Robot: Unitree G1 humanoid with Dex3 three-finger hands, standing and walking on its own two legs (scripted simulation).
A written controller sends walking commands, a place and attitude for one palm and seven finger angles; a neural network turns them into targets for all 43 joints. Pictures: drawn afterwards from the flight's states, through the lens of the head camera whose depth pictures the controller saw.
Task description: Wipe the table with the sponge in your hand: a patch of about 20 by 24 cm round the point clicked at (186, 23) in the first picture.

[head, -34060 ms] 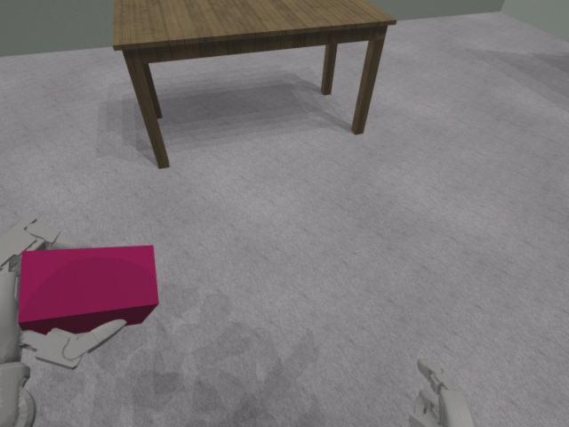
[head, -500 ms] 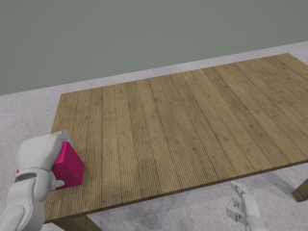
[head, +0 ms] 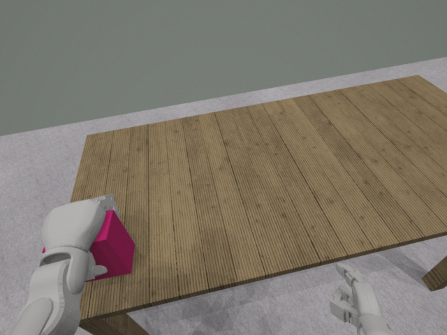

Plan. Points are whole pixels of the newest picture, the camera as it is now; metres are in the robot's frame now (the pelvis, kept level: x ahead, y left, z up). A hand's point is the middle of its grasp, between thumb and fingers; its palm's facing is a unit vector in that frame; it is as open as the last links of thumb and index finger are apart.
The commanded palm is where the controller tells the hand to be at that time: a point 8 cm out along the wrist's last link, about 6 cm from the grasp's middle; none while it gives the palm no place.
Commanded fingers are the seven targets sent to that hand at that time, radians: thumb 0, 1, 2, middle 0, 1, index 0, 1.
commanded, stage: move the sponge above the wiping area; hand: left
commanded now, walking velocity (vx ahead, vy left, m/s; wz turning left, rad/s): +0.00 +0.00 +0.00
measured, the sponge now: (98, 252) +0.22 +0.28 +0.03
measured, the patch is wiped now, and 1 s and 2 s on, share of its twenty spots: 0.00 0.00 0.00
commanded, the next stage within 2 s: none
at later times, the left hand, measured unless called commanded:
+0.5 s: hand (107, 241) +0.23 +0.27 +0.05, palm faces -0.06 -0.09 -0.99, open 10.3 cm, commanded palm +0.22 +0.27 +0.12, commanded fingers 0.00 0.10 1.30 -1.20 -1.60 -1.20 -1.60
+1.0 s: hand (115, 232) +0.26 +0.27 +0.04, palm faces -0.04 -0.07 -1.00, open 10.3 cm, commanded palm +0.24 +0.27 +0.10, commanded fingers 0.00 0.10 1.30 -1.20 -1.60 -1.20 -1.60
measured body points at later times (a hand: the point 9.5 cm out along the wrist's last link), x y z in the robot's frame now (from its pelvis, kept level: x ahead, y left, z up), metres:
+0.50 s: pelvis +0.00 -0.01 +0.00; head +0.00 -0.05 +0.45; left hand +0.23 +0.27 +0.10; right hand +0.24 -0.21 -0.09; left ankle -0.01 +0.13 -0.74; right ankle +0.02 -0.13 -0.74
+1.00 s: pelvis +0.01 +0.00 +0.00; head +0.01 -0.03 +0.45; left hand +0.26 +0.27 +0.09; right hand +0.24 -0.22 -0.09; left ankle -0.01 +0.13 -0.74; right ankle +0.02 -0.13 -0.74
